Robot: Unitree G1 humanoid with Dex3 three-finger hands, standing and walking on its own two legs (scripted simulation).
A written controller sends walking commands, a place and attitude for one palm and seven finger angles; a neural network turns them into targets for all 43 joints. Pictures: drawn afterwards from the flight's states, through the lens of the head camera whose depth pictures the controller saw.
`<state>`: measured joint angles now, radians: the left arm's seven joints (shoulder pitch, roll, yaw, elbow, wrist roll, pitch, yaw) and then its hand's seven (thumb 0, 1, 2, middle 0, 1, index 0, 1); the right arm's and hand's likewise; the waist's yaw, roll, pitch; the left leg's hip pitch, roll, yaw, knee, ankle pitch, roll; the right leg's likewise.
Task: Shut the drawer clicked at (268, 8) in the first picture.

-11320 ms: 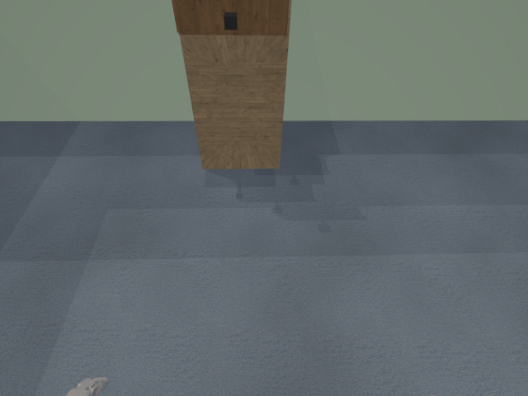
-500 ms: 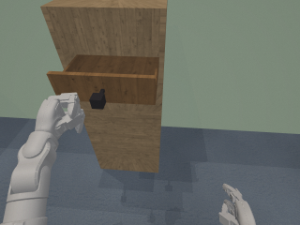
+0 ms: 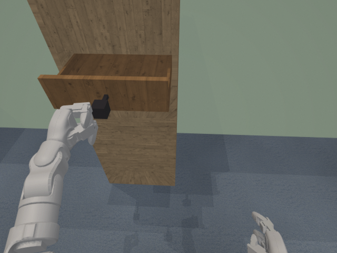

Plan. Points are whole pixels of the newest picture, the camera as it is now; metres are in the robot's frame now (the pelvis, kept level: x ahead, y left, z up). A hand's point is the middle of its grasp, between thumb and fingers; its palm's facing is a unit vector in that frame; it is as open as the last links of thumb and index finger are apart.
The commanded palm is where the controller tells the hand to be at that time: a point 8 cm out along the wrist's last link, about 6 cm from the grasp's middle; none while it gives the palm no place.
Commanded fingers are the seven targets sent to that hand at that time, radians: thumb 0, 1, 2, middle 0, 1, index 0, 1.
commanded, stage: bring the fist close to the handle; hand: left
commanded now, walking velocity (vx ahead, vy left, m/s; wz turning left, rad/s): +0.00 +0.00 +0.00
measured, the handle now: (102, 104) +0.49 +0.24 +0.08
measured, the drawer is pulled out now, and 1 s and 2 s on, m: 0.15 0.15 0.09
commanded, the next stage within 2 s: push the drawer shut in 1.02 s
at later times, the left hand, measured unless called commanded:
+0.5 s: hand (104, 129) +0.38 +0.20 +0.09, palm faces +0.02 -1.00 -0.01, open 3.3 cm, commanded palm +0.36 +0.25 +0.09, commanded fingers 0.00 0.90 0.90 -1.40 -1.60 -1.40 -1.60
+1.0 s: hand (107, 131) +0.39 +0.20 +0.08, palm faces +0.03 -1.00 -0.02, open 3.3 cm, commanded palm +0.36 +0.25 +0.08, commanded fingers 0.00 0.90 0.90 -1.40 -1.60 -1.40 -1.60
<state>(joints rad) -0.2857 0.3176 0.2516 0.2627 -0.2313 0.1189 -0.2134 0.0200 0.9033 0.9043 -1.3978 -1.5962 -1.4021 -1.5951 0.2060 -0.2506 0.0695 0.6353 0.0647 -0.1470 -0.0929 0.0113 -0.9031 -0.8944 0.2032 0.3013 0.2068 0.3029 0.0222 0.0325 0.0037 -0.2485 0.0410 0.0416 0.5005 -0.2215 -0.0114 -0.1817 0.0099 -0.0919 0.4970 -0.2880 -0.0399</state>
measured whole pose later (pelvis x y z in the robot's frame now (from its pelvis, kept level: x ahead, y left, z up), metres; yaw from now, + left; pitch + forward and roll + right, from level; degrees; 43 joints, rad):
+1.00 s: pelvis +0.00 +0.01 -0.02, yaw -1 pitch +6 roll -1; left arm -0.43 0.31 0.26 0.66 -0.19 -0.20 -0.20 0.02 0.90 0.90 -1.40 -1.60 -1.40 -1.59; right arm 0.30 -0.26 0.03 0.63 0.04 -0.05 -0.05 0.01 -0.90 -0.89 0.20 0.30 0.21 0.30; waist -0.04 0.02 -0.04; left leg -0.49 0.05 0.06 0.69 -0.30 0.01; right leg -0.42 0.00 -0.07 0.68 -0.35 -0.02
